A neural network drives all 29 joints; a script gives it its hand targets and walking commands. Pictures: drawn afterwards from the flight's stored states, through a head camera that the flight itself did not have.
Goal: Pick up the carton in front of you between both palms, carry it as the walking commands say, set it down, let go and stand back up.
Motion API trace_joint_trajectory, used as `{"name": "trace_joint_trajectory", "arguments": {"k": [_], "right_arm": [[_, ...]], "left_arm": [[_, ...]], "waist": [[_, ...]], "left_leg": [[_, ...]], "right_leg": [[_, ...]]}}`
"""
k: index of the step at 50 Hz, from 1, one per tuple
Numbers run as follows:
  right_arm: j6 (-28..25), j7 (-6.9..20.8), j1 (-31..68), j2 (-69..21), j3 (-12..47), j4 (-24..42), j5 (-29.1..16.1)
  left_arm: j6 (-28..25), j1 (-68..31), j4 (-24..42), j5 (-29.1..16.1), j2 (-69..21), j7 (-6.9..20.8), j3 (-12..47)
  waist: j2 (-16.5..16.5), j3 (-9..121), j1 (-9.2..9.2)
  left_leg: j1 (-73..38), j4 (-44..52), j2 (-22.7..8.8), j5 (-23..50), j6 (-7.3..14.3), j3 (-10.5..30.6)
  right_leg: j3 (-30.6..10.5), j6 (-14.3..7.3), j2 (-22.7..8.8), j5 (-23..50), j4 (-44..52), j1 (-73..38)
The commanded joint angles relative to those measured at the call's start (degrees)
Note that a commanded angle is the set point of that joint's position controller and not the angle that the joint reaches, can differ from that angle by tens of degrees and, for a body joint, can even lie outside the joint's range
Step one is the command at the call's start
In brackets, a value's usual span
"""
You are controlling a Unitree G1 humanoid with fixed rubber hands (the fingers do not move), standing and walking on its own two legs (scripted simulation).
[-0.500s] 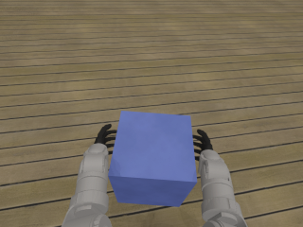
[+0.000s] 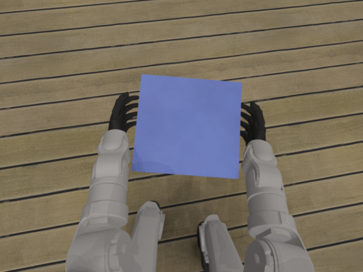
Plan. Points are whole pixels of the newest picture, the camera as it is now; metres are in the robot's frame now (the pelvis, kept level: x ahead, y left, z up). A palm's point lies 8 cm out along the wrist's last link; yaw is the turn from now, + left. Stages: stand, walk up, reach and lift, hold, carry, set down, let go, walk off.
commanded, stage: set down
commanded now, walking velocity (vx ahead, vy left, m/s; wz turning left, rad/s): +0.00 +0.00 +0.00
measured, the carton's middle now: (185, 135) +0.43 +0.03 -0.16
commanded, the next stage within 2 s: none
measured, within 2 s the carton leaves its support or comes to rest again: rests again in 1.56 s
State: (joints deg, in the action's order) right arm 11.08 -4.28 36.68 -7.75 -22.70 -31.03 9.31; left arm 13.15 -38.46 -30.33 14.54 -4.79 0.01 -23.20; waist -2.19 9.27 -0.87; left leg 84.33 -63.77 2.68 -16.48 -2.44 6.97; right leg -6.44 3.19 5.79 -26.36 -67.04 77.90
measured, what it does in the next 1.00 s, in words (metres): lowers itself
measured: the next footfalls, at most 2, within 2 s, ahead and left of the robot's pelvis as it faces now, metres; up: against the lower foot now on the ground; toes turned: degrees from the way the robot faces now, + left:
none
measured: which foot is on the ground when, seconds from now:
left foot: down 0.00-1.00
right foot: down 0.00-1.00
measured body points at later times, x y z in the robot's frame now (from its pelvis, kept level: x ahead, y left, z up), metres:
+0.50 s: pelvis -0.03 +0.00 -0.13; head +0.25 +0.04 +0.22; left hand +0.45 +0.18 -0.25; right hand +0.47 -0.12 -0.24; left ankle +0.10 +0.13 -0.62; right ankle +0.03 -0.14 -0.62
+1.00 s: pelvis -0.05 -0.01 -0.23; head +0.30 +0.02 +0.04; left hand +0.47 +0.20 -0.40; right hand +0.50 -0.11 -0.39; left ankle +0.10 +0.13 -0.62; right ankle +0.03 -0.14 -0.62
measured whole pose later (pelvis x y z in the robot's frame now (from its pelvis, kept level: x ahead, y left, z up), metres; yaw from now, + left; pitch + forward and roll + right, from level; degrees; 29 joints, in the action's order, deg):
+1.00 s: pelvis -0.05 -0.01 -0.23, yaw -4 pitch +47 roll -3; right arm 11.8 -9.2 73.3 6.0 -17.0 -50.7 3.4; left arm 13.9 -69.5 -44.6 8.0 8.4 -3.9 -24.6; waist -3.2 -4.7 -4.9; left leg 132.8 -110.8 5.5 -24.4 -6.6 8.5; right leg -4.3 6.1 12.4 -36.6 -115.8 126.4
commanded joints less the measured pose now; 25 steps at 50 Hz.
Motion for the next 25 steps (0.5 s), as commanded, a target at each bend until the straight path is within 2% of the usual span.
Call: {"name": "trace_joint_trajectory", "arguments": {"k": [1,4,10,17,25], "right_arm": [[1.5,14.4,36.0,-50.4,31.6,-2.7,-2.9],[2.7,15.0,39.3,-49.8,28.5,-6.0,-2.2],[1.9,14.9,45.1,-48.8,25.7,-8.8,-2.8],[0.9,13.7,50.9,-47.6,27.5,-8.4,-5.6],[0.5,11.6,56.6,-45.9,29.3,-8.5,-7.8]], "left_arm": [[1.6,-30.0,-4.7,-4.1,-52.2,11.5,30.8],[3.0,-33.3,-6.9,-3.8,-52.9,11.2,28.8],[2.5,-40.1,-7.6,-5.2,-53.0,9.8,28.7],[1.4,-46.4,-6.2,-8.0,-50.8,8.3,30.8],[0.8,-50.8,-7.0,-9.7,-47.4,7.9,29.9]], "waist": [[2.0,44.8,-1.59],[2.8,45.2,-1.48],[4.9,51.0,-1.07],[5.8,58.6,-1.89],[3.9,61.4,-3.58]], "left_leg": [[-38.2,-0.8,5.0,7.0,0.2,-8.0],[-35.3,-3.5,5.0,4.4,0.1,-8.3],[-31.6,-10.2,5.2,6.9,-0.7,-8.7],[-27.0,-17.5,5.5,8.7,-1.2,-9.8],[-19.3,-25.1,5.4,10.0,-1.3,-11.1]], "right_leg": [[8.4,-0.2,5.0,5.1,4.6,-1.6],[9.1,-0.6,5.4,2.6,1.3,4.1],[10.2,-0.9,6.3,3.3,-5.9,12.1],[11.0,-0.5,6.9,4.3,-13.3,16.2],[11.5,0.2,7.1,5.1,-20.1,19.0]]}}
